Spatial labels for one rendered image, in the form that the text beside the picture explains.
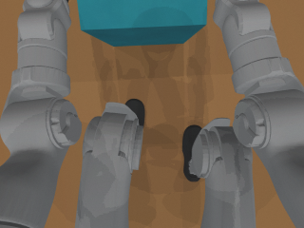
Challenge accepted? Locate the carton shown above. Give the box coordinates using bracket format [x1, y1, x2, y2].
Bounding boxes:
[77, 0, 207, 47]

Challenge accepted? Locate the left robot forearm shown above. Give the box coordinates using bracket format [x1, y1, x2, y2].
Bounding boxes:
[0, 0, 71, 141]

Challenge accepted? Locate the robot right upper arm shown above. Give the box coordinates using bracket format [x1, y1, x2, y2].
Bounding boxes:
[232, 89, 304, 228]

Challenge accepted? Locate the left robot thigh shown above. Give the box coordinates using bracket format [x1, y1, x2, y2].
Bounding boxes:
[74, 112, 143, 228]

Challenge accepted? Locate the left robot foot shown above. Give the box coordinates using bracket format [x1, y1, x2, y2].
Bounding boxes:
[125, 99, 145, 128]

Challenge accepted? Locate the right robot forearm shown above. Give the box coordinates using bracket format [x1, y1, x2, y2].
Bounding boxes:
[213, 0, 304, 97]

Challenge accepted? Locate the robot left upper arm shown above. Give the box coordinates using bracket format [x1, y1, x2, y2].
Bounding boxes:
[0, 97, 82, 228]

